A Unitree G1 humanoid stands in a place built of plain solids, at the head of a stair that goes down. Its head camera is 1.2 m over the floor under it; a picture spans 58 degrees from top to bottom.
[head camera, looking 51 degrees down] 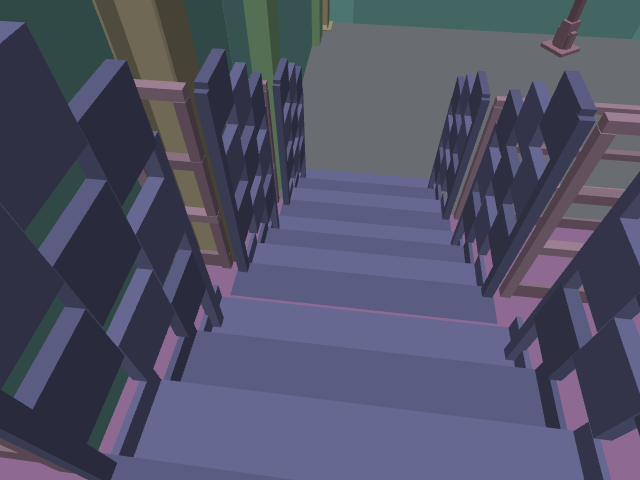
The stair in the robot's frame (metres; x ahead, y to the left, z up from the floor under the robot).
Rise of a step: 0.17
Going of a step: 0.26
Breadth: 1.32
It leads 7 degrees to the right of straight ahead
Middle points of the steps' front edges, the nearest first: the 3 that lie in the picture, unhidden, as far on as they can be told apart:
0.45 -0.12 -0.17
0.71 -0.15 -0.33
0.97 -0.19 -0.50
